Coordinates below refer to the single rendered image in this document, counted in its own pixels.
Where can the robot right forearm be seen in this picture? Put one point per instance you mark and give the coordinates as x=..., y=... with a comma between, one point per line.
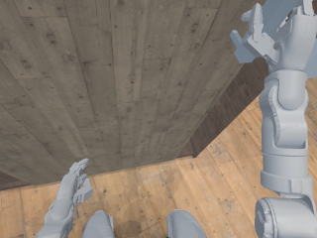
x=285, y=136

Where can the robot right upper arm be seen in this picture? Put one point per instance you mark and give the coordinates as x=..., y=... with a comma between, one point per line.
x=277, y=217

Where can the wardrobe door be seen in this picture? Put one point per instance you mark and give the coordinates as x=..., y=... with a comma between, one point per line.
x=4, y=178
x=122, y=83

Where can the robot left forearm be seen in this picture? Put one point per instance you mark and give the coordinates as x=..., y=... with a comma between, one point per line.
x=58, y=220

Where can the robot left shin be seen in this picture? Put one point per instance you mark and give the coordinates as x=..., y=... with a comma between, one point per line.
x=99, y=211

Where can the handle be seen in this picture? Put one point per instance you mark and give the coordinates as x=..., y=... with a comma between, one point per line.
x=274, y=13

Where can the left robot hand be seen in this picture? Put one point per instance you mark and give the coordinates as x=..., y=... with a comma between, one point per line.
x=70, y=186

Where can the right robot thigh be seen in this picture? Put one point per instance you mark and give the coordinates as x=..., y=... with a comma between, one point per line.
x=182, y=224

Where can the right robot hand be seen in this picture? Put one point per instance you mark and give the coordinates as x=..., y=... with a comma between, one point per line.
x=295, y=39

